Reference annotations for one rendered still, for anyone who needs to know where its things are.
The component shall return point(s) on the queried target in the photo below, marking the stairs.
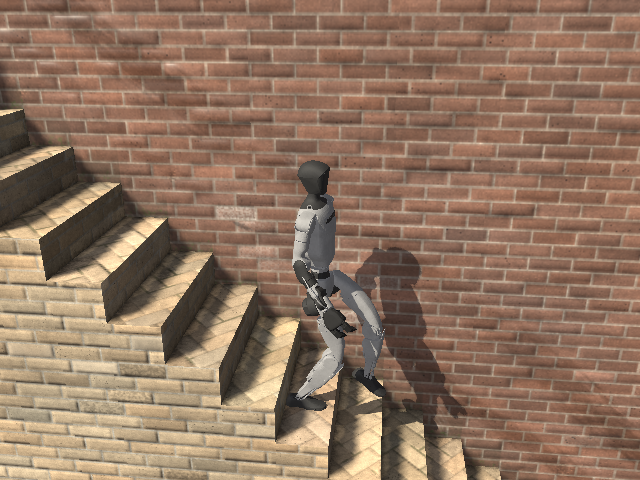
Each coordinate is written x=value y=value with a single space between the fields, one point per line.
x=121 y=359

